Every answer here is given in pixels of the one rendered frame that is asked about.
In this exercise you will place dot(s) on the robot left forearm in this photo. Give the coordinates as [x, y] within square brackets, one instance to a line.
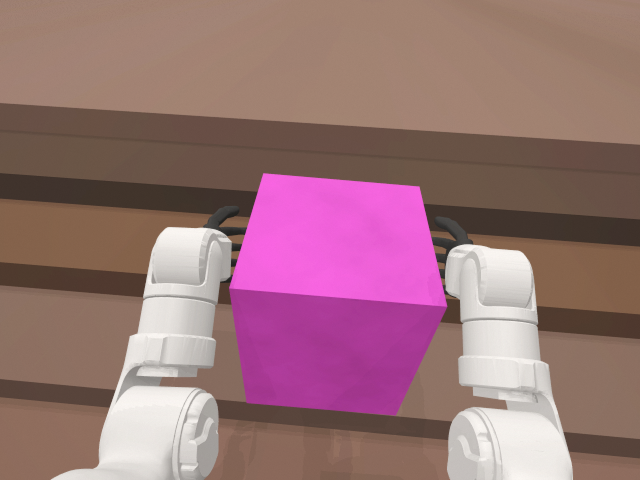
[174, 337]

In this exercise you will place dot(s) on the left robot upper arm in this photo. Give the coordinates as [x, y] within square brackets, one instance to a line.
[157, 433]

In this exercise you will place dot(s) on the carton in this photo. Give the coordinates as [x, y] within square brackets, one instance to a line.
[336, 294]

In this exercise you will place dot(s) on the robot right forearm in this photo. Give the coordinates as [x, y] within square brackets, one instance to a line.
[501, 354]

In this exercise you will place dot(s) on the robot right hand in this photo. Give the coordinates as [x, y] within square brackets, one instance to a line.
[457, 232]

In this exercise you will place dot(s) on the robot left hand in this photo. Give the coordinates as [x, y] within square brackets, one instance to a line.
[217, 219]

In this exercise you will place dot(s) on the right robot upper arm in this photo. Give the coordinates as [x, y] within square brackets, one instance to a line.
[497, 444]

